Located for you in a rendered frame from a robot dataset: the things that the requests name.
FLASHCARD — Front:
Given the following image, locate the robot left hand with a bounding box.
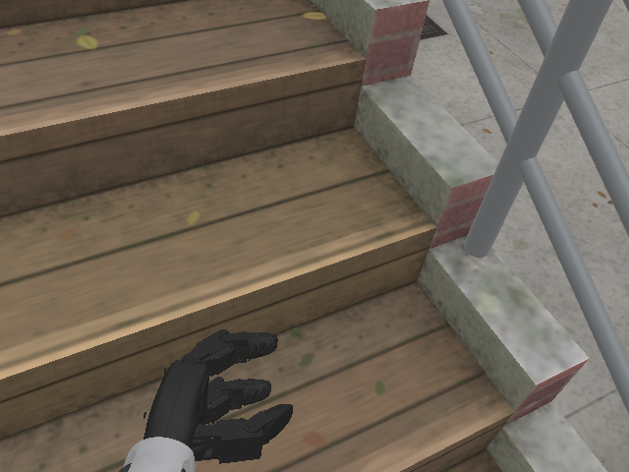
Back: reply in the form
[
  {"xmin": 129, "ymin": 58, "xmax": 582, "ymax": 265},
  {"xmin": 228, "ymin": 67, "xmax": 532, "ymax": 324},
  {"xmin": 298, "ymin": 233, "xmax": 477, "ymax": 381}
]
[{"xmin": 143, "ymin": 329, "xmax": 293, "ymax": 464}]

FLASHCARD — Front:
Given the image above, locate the left robot forearm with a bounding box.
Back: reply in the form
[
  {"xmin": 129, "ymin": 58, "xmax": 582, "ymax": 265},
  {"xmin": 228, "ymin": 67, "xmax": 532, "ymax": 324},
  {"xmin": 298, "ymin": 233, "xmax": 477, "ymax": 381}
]
[{"xmin": 119, "ymin": 437, "xmax": 196, "ymax": 472}]

